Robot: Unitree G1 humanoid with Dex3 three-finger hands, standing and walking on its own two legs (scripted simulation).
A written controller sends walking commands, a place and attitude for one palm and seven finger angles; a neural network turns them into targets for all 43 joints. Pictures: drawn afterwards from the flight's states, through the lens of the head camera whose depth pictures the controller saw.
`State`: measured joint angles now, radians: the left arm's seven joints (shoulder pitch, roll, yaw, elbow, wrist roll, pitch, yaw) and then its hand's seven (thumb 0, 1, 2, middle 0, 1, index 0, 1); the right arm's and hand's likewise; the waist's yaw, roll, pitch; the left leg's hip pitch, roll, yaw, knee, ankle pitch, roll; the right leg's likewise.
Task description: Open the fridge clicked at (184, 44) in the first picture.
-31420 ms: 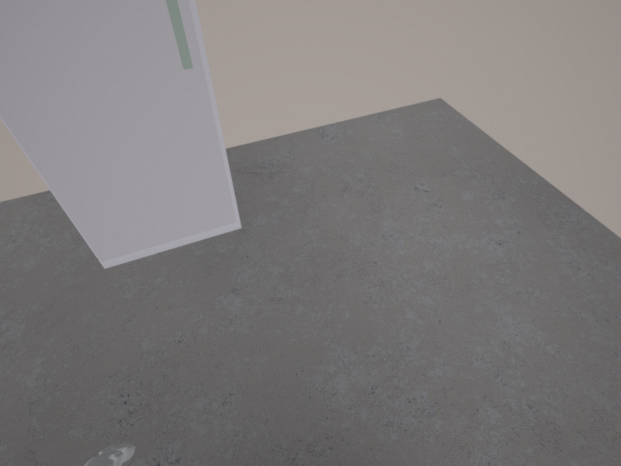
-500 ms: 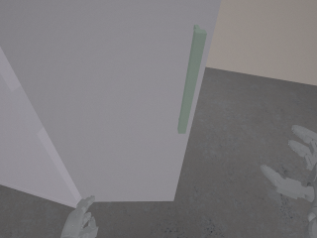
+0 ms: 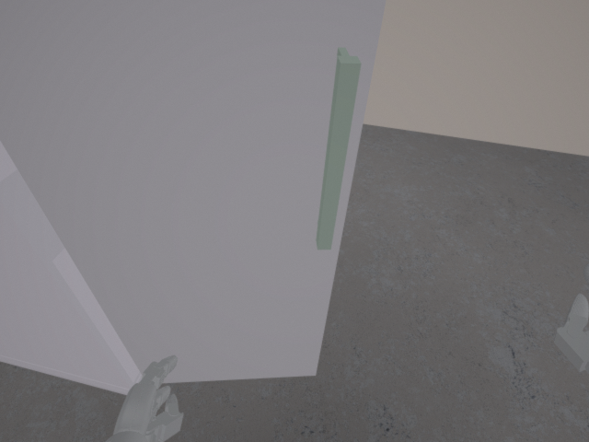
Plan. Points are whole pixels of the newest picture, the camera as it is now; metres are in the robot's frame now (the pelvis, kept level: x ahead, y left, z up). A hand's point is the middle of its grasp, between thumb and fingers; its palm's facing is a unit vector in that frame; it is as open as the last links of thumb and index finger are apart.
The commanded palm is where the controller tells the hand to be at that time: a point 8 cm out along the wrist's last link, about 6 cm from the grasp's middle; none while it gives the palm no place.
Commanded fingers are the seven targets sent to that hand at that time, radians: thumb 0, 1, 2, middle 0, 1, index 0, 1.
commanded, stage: draw the hand back to the body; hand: right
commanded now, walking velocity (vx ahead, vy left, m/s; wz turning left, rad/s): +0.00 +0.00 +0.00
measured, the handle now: (331, 163) +0.47 -0.07 +0.17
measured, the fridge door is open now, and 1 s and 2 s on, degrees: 74 74 74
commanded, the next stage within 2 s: step back with the hand held close in 0.10 s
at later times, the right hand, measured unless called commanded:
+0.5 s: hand (555, 337) +0.18 -0.26 +0.15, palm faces +0.37 +0.81 -0.46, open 7.4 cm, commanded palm +0.12 -0.30 +0.17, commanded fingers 0.00 -0.90 -0.90 0.20 0.30 0.20 0.30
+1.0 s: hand out of the picture +0.10 -0.29 +0.16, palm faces +0.49 +0.76 -0.44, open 7.4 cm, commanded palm +0.03 -0.33 +0.17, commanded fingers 0.00 -0.90 -0.90 0.20 0.30 0.20 0.30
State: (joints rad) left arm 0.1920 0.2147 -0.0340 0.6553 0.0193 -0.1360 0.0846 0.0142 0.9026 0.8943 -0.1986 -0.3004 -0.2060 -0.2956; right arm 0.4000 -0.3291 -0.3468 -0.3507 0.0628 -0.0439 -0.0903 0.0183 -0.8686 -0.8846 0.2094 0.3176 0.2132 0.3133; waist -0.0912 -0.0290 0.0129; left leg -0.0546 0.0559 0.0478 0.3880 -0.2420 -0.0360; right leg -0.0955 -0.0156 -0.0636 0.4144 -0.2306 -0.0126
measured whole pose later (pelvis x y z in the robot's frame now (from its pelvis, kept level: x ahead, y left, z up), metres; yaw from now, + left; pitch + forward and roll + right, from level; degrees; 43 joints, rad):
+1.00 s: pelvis -0.10 -0.02 -0.02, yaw -3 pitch -1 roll +2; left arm 0.26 0.20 -0.01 0.58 0.01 -0.14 0.09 0.01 0.90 0.89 -0.20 -0.30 -0.21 -0.30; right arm 0.46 -0.40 -0.44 -0.48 -0.01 -0.27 -0.13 0.02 -0.89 -0.90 0.21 0.30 0.22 0.30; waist 0.00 0.02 0.03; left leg -0.37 0.00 -0.03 0.57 -0.20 -0.04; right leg -0.44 0.00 -0.03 0.62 -0.19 -0.06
